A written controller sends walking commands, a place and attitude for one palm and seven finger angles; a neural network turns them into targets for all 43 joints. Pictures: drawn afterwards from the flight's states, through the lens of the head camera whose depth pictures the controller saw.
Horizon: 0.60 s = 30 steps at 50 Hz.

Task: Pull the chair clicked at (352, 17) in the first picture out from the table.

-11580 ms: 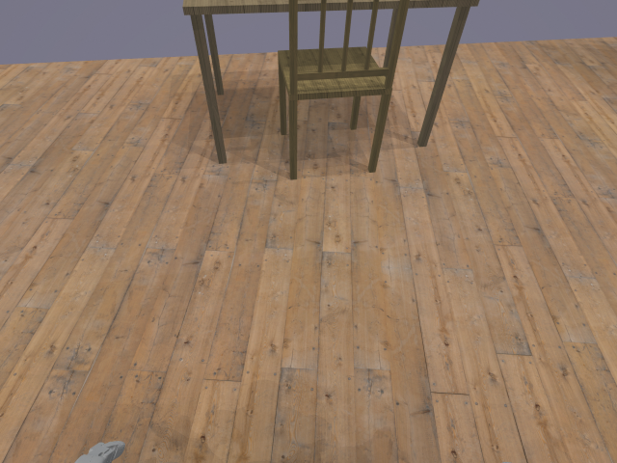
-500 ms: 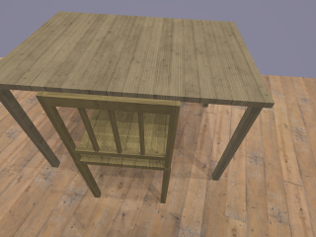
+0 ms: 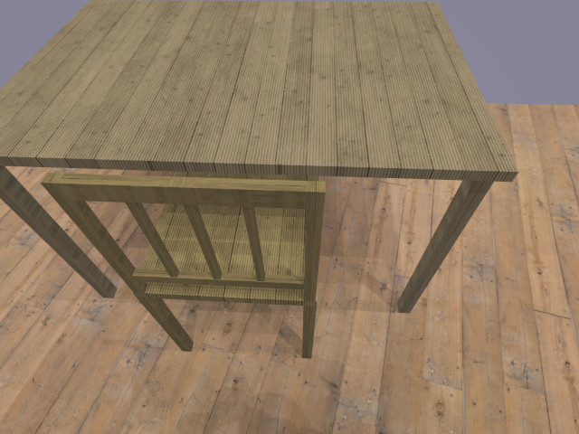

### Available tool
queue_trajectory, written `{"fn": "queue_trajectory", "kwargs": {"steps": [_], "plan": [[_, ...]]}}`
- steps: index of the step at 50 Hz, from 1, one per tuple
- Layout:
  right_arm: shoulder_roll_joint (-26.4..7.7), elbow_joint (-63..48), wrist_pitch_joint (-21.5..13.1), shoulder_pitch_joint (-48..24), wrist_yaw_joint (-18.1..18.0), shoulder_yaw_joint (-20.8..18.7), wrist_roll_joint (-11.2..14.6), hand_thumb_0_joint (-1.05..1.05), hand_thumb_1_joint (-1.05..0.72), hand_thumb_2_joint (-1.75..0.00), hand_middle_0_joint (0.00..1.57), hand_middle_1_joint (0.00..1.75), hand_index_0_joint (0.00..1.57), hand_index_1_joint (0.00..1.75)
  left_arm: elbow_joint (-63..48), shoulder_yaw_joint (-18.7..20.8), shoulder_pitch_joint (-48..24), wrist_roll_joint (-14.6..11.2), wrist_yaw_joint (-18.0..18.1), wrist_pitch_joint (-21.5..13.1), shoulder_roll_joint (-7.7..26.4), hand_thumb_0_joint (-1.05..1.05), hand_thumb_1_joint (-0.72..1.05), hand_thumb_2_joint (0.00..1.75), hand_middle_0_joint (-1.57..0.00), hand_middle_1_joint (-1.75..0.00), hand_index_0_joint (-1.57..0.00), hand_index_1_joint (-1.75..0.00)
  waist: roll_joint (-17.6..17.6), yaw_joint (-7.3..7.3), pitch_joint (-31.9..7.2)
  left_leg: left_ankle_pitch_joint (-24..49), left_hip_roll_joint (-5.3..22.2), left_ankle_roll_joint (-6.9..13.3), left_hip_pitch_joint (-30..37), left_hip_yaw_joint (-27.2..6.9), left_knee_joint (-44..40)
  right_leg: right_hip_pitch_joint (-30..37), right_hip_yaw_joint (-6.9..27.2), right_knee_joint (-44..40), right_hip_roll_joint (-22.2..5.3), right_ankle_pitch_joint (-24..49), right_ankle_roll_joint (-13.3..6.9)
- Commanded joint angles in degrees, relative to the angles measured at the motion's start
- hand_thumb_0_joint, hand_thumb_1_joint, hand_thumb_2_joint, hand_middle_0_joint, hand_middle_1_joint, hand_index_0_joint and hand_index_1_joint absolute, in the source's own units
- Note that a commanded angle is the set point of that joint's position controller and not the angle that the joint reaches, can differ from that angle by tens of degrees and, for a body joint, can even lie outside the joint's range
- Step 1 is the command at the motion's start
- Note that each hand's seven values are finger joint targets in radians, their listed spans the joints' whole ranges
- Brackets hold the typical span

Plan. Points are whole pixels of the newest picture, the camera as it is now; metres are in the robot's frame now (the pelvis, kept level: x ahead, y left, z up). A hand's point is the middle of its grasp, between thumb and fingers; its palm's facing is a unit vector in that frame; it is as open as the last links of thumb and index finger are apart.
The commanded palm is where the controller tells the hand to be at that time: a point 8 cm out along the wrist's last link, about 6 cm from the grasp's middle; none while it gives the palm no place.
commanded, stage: come to a stop and stand still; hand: left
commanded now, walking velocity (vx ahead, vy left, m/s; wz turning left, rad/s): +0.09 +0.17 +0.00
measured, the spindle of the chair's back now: (205, 243) +0.45 +0.19 -0.09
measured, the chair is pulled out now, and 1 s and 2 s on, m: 0.00 0.00 0.00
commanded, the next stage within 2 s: look again from close up in 0.42 s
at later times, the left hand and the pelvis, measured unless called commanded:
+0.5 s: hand out of the picture -0.05 +0.16 -0.17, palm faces +0.07 -0.99 -0.16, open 7.3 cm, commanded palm none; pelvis -0.01 +0.01 +0.01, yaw +1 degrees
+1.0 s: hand out of the picture +0.02 +0.18 -0.17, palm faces +0.04 -0.98 -0.22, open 7.3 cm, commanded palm none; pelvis +0.01 +0.01 +0.00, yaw +1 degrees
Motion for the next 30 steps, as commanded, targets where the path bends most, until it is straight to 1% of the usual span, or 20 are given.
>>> {"fn": "queue_trajectory", "kwargs": {"steps": [1, 3, 5, 6, 7, 8, 9, 11, 13, 15, 18, 19, 21, 22, 23, 24, 25, 26, 27, 30], "plan": [[-1.9, -3.5, 0.1, 0.3, 0.5, 0.0, 0.4, 0.00, -0.90, -0.90, 0.20, 0.30, 0.20, 0.30, -0.6, 1.0, 8.9, 0.2, 0.3, 0.3, 6.9, 0.00, 0.90, 0.90, -0.20, -0.30, -0.20, -0.30, -12.9, 3.55, -6.2, -6.1, 0.9, -0.7, -12.6, -2.2, 7.2, 12.8, 11.5, -5.5, -16.6, 56.3, -13.3], [-1.8, -3.1, 0.3, 1.8, 1.1, 0.4, 0.2, 0.00, -0.90, -0.90, 0.20, 0.30, 0.20, 0.30, -2.2, 1.2, 5.4, 0.2, 0.0, 0.7, 7.5, 0.00, 0.90, 0.90, -0.20, -0.30, -0.20, -0.30, -12.2, 1.77, -5.9, -0.8, 1.3, -1.1, -8.1, -0.9, -0.2, 6.2, 10.7, -6.9, -15.4, 40.8, -11.9], [-1.5, -1.2, 0.3, 5.4, 1.5, 0.7, -0.3, 0.00, -0.90, -0.90, 0.20, 0.30, 0.20, 0.30, -2.9, 1.3, 2.0, -0.3, -0.5, 1.0, 7.6, 0.00, 0.90, 0.90, -0.20, -0.30, -0.20, -0.30, -10.8, -0.59, -5.3, 11.5, 0.4, -1.3, 3.3, 1.6, -12.4, -3.2, 8.6, -7.5, -12.1, 20.7, -8.0], [-1.8, -0.2, 0.0, 6.9, 1.7, 0.8, -0.4, 0.00, -0.90, -0.90, 0.20, 0.30, 0.20, 0.30, -3.2, 1.2, 1.0, -0.6, -0.8, 1.2, 7.1, 0.00, 0.90, 0.90, -0.20, -0.30, -0.20, -0.30, -8.1, -1.10, -4.4, 15.0, 0.3, -1.0, 8.1, 1.5, -15.5, -8.1, 6.4, -7.3, -9.0, 9.0, -5.9], [-4.3, -0.1, -0.4, 7.6, 1.8, 0.6, -0.8, 0.00, -0.90, -0.90, 0.20, 0.30, 0.20, 0.30, -3.6, 0.9, 0.9, -0.6, -1.1, 1.8, 5.1, 0.00, 0.90, 0.90, -0.20, -0.30, -0.20, -0.30, -1.1, -1.32, -2.7, 13.5, 4.5, 0.8, 7.0, -5.2, -19.1, -11.6, 4.3, -3.5, -4.7, -2.2, -3.3], [-7.4, -0.5, -0.5, 7.4, 1.7, 0.2, -1.5, 0.00, -0.90, -0.90, 0.20, 0.30, 0.20, 0.30, -3.9, 0.4, 1.7, -0.6, -1.3, 2.1, 2.7, 0.00, 0.90, 0.90, -0.20, -0.30, -0.20, -0.30, 7.8, -0.78, -0.7, 5.8, 11.2, 4.0, -0.1, -13.7, -25.9, -9.5, 0.2, 1.1, 0.1, -8.5, -0.9], [-8.8, -1.2, -0.4, 6.2, 1.8, 0.1, -1.6, 0.00, -0.90, -0.90, 0.20, 0.30, 0.20, 0.30, -3.9, 0.1, 2.4, -0.2, -1.4, 2.1, 1.5, 0.00, 0.90, 0.90, -0.20, -0.30, -0.20, -0.30, 8.7, -0.54, 2.2, -3.2, 14.8, 7.1, -8.2, -19.0, -31.9, -5.5, -0.3, 6.1, 1.9, -9.7, -0.9], [-7.3, -1.8, -1.2, 2.9, 1.7, 0.7, -1.3, 0.00, -0.90, -0.90, 0.20, 0.30, 0.20, 0.30, -2.3, -0.2, 3.9, 0.4, -1.6, 2.2, 1.2, 0.00, 0.90, 0.90, -0.20, -0.30, -0.20, -0.30, 10.3, 0.68, 5.9, -6.3, 14.8, 8.9, -12.1, -20.6, -36.2, -5.4, 1.7, 13.6, 1.0, -9.4, -2.1], [-6.4, -2.0, -1.5, 1.8, 1.4, 1.2, -1.2, 0.00, -0.90, -0.90, 0.20, 0.30, 0.20, 0.30, -0.9, -0.6, 6.4, 0.2, -2.1, 1.8, 0.1, 0.00, 0.90, 0.90, -0.20, -0.30, -0.20, -0.30, 7.8, 1.24, 4.4, -2.7, 14.0, 9.1, -9.7, -17.6, -34.7, -5.9, 2.9, 14.6, 0.5, -7.6, -2.2], [-6.3, -1.4, -1.7, 2.4, 1.2, 1.3, -1.2, 0.00, -0.90, -0.90, 0.20, 0.30, 0.20, 0.30, -0.1, -1.1, 7.4, -0.1, -2.2, 1.0, -0.8, 0.00, 0.90, 0.90, -0.20, -0.30, -0.20, -0.30, 6.5, 0.99, 0.8, 5.5, 12.9, 8.9, -3.3, -14.6, -31.4, -5.5, 2.8, 8.6, 0.7, -7.2, -1.7], [-6.0, -0.3, -1.7, 3.0, 0.8, 1.5, -0.6, 0.00, -0.90, -0.90, 0.20, 0.30, 0.20, 0.30, 1.9, -1.5, 10.1, -0.6, -2.0, 0.1, -1.2, 0.00, 0.90, 0.90, -0.20, -0.30, -0.20, -0.30, 1.7, 1.74, -1.8, 13.9, 10.4, 6.5, -0.7, -10.8, -25.1, 0.6, 3.6, -8.0, 1.2, 2.2, -1.0], [-4.7, 0.0, -1.8, 3.4, 0.8, 1.7, -0.2, 0.00, -0.90, -0.90, 0.20, 0.30, 0.20, 0.30, 2.6, -1.6, 10.9, -0.6, -1.6, -0.3, -0.2, 0.00, 0.90, 0.90, -0.20, -0.30, -0.20, -0.30, -1.4, 1.44, -2.4, 14.9, 7.8, 4.6, -2.0, -8.4, -22.4, 3.4, 7.0, -12.2, -0.1, 6.4, -1.3], [-2.6, 0.8, -1.7, 3.5, 1.0, 2.3, 0.1, 0.00, -0.90, -0.90, 0.20, 0.30, 0.20, 0.30, 3.4, -1.9, 10.2, -0.9, -1.5, -0.7, 1.4, 0.00, 0.90, 0.90, -0.20, -0.30, -0.20, -0.30, -4.0, 0.45, -0.3, 17.0, 4.4, 1.8, -1.1, -4.2, -21.0, 1.7, 10.0, -14.5, -3.6, 10.9, -2.9], [-2.7, 1.1, -2.1, 4.4, 1.1, 2.4, 0.0, 0.00, -0.90, -0.90, 0.20, 0.30, 0.20, 0.30, 3.6, -2.1, 10.3, -1.0, -1.5, -0.8, 1.7, 0.00, 0.90, 0.90, -0.20, -0.30, -0.20, -0.30, -1.8, 0.03, -1.6, 16.7, 3.9, 1.5, 0.4, -4.4, -21.9, 1.0, 9.8, -13.0, -3.4, 10.8, -3.2], [-2.9, 1.6, -1.8, 3.4, 1.0, 2.3, -0.1, 0.00, -0.90, -0.90, 0.20, 0.30, 0.20, 0.30, 4.2, -2.1, 10.3, -1.0, -1.5, -1.0, 1.3, 0.00, 0.90, 0.90, -0.20, -0.30, -0.20, -0.30, -5.2, 0.29, -1.2, 17.3, 4.3, 1.4, 1.7, -4.1, -20.8, -0.2, 9.5, -13.2, -2.4, 10.3, -2.9], [-8.1, -1.1, -1.9, 0.1, 1.7, 1.8, 0.0, 0.00, -0.90, -0.90, 0.20, 0.30, 0.20, 0.30, 5.8, -2.2, 10.4, 0.3, 0.9, -1.4, 3.3, 0.00, 0.90, 0.90, -0.20, -0.30, -0.20, -0.30, 1.9, 0.97, 3.0, 19.6, 6.2, 0.2, -2.3, -3.3, -13.0, -3.8, 9.4, -12.4, -2.8, 12.7, -1.9], [-4.3, -2.7, -1.5, 2.8, 2.1, 2.1, -0.5, 0.00, -0.90, -0.90, 0.20, 0.30, 0.20, 0.30, 2.8, -2.1, 8.9, -0.3, 0.5, -1.3, 5.0, 0.00, 0.90, 0.90, -0.20, -0.30, -0.20, -0.30, 2.5, -1.05, -0.3, 9.3, 4.4, 0.6, -3.6, -4.0, -13.3, -4.0, 11.4, -13.0, -4.0, -1.4, -3.5], [-4.1, -2.5, -1.4, 2.1, 2.2, 2.2, -1.0, 0.00, -0.90, -0.90, 0.20, 0.30, 0.20, 0.30, 1.7, -1.7, 7.8, -0.3, -0.2, -1.6, 5.5, 0.00, 0.90, 0.90, -0.20, -0.30, -0.20, -0.30, 5.2, -0.71, -0.7, 10.4, 3.6, 0.7, -2.2, -3.5, -14.1, -4.3, 12.0, -13.2, -4.1, -1.5, -4.7], [-4.0, -2.3, -1.5, 3.7, 2.1, 2.3, -0.8, 0.00, -0.90, -0.90, 0.20, 0.30, 0.20, 0.30, 2.1, -1.9, 7.8, -0.5, -0.3, -1.9, 4.8, 0.00, 0.90, 0.90, -0.20, -0.30, -0.20, -0.30, 0.5, -1.47, -1.2, 10.0, 3.8, 0.8, -3.2, -3.7, -13.6, -4.1, 11.6, -13.5, -3.5, -4.2, -4.6], [-3.9, -2.1, -2.4, 5.7, 1.9, 2.6, -0.4, 0.00, -0.90, -0.90, 0.20, 0.30, 0.20, 0.30, 2.5, -2.6, 8.7, -0.7, -0.3, -2.4, 2.3, 0.00, 0.90, 0.90, -0.20, -0.30, -0.20, -0.30, -5.6, -1.51, -4.6, 19.4, 4.5, 1.3, -1.0, -4.3, -14.0, -0.5, 10.1, -10.5, -2.7, 10.2, -4.1]]}}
